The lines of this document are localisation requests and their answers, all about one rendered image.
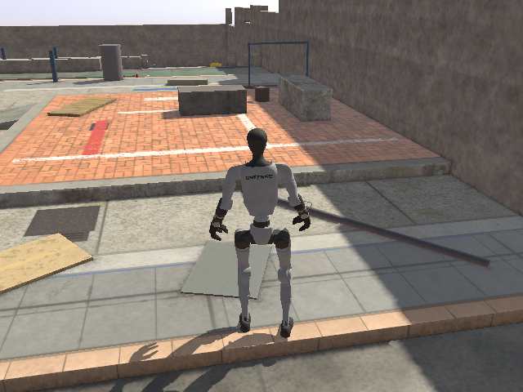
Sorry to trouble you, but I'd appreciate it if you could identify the robot right upper arm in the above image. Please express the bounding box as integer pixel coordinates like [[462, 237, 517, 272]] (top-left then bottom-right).
[[275, 163, 301, 207]]

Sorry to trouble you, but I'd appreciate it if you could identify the robot right shin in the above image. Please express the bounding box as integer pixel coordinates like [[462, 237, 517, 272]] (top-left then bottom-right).
[[280, 269, 293, 327]]

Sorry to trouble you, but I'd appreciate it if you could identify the robot right forearm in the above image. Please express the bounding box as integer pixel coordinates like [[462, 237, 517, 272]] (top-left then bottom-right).
[[294, 194, 309, 219]]

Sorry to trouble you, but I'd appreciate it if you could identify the left robot foot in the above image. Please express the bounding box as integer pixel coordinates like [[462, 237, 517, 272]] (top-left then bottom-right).
[[239, 313, 251, 332]]

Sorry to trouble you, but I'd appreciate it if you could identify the robot left upper arm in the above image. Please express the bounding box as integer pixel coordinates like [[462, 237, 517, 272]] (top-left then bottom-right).
[[220, 165, 242, 211]]

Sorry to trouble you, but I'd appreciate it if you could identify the right robot hand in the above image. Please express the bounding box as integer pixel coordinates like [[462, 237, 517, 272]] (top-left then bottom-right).
[[293, 216, 311, 231]]

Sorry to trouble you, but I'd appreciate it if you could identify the left robot hand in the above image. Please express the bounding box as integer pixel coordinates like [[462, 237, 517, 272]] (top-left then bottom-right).
[[209, 222, 228, 241]]

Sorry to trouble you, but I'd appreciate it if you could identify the robot left forearm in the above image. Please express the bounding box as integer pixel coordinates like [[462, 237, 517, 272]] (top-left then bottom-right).
[[212, 198, 228, 227]]

